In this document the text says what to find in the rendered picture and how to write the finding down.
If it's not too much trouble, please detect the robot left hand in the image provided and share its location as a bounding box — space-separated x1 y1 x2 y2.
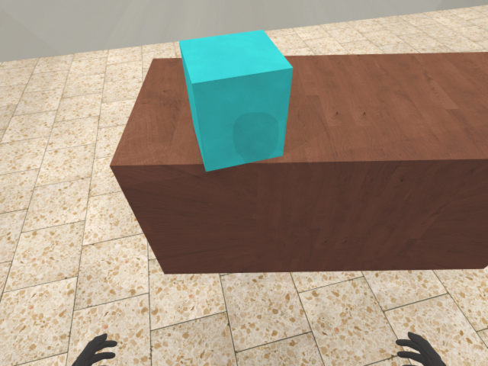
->
72 333 117 366

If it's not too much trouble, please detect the pedestal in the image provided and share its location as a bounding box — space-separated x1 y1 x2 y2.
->
110 52 488 275

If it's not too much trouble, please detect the carton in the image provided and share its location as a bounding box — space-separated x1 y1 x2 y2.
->
179 30 293 172

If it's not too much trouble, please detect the robot right hand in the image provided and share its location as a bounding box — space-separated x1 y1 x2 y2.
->
396 332 447 366

